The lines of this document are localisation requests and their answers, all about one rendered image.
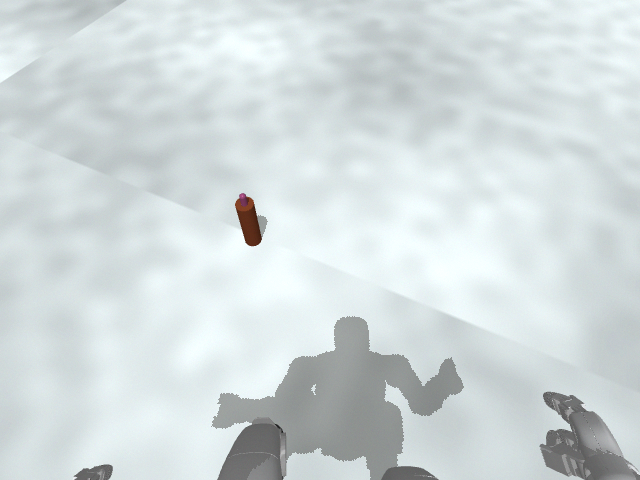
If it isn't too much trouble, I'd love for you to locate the right robot hand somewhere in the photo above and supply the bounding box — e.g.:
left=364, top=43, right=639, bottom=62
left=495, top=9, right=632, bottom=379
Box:
left=540, top=392, right=624, bottom=480

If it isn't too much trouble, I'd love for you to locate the left robot hand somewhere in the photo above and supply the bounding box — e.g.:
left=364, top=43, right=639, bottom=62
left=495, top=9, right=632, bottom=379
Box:
left=73, top=464, right=113, bottom=480

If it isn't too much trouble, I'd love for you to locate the bottle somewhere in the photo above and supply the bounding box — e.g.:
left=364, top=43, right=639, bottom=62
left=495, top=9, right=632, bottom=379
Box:
left=235, top=193, right=262, bottom=246

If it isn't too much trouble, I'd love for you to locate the right robot arm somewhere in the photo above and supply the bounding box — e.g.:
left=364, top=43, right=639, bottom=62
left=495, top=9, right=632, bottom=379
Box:
left=583, top=453, right=640, bottom=480

